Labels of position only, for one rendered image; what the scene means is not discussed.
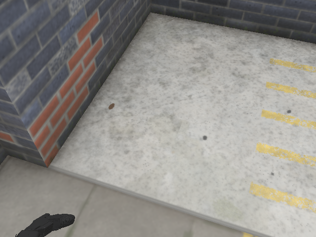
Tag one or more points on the robot left hand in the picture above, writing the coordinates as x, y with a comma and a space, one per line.
47, 223

